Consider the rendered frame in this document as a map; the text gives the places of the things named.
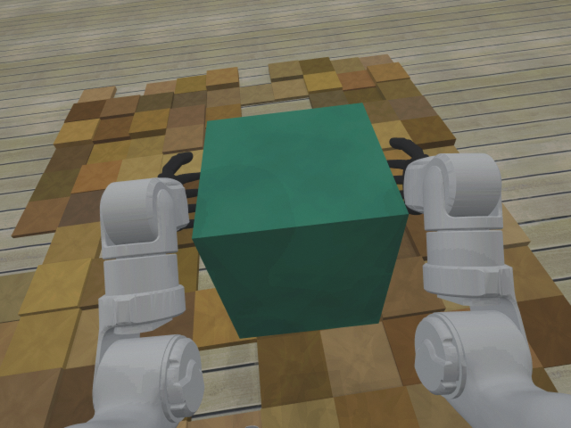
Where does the robot right hand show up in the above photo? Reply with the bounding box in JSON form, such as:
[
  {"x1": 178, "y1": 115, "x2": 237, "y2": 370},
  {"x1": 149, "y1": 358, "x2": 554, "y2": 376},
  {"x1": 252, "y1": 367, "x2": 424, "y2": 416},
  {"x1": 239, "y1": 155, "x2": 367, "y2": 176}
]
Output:
[{"x1": 387, "y1": 137, "x2": 429, "y2": 215}]

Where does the right robot upper arm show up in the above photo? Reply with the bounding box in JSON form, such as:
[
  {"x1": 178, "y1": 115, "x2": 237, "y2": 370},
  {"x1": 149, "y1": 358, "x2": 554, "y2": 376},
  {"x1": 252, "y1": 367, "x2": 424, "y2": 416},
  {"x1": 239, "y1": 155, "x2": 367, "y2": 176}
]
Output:
[{"x1": 415, "y1": 310, "x2": 571, "y2": 428}]

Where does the right robot forearm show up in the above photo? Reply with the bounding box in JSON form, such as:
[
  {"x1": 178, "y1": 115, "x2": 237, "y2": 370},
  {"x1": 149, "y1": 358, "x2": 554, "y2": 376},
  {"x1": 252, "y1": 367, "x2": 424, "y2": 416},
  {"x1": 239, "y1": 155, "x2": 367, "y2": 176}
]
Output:
[{"x1": 403, "y1": 153, "x2": 533, "y2": 372}]

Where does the robot left hand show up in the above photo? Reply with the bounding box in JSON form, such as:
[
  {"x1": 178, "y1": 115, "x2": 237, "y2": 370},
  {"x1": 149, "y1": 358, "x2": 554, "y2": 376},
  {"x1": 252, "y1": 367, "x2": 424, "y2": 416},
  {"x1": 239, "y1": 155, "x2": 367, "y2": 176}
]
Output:
[{"x1": 158, "y1": 152, "x2": 201, "y2": 232}]

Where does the carton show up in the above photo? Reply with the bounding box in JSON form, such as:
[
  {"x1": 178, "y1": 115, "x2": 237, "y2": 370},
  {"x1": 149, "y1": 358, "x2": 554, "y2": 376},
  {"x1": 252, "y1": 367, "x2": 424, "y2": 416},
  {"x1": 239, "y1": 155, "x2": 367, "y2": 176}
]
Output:
[{"x1": 192, "y1": 103, "x2": 409, "y2": 339}]

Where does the left robot upper arm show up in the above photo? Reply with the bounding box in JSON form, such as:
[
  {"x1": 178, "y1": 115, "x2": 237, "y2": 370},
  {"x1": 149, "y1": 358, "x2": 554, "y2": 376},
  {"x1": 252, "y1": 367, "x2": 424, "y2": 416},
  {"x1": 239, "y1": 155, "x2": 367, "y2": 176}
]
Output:
[{"x1": 64, "y1": 334, "x2": 204, "y2": 428}]

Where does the left robot forearm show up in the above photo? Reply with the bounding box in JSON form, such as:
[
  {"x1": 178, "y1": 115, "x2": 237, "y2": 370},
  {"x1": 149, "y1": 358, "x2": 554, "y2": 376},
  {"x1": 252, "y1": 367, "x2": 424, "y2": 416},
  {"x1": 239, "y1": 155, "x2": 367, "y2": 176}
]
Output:
[{"x1": 93, "y1": 177, "x2": 189, "y2": 409}]

